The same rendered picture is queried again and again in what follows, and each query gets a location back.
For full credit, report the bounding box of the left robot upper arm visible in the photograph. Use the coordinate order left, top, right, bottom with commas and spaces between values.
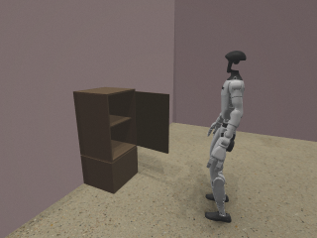
229, 80, 244, 118

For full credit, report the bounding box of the left robot forearm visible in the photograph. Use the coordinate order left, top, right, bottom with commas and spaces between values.
218, 110, 242, 149

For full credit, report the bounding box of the right robot forearm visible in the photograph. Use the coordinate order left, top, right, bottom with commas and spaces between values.
216, 113, 224, 125

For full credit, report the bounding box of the robot right hand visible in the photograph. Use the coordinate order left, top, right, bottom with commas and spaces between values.
207, 122, 221, 137

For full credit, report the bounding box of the left robot foot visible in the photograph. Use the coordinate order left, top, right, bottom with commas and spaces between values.
205, 211, 232, 223

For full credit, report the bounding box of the robot torso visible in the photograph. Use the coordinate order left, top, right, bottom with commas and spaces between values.
219, 77, 245, 141

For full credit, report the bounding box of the robot left hand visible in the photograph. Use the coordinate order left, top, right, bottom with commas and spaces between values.
206, 146, 227, 173

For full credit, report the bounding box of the cupboard door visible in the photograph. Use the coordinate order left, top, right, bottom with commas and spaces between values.
135, 91, 169, 154

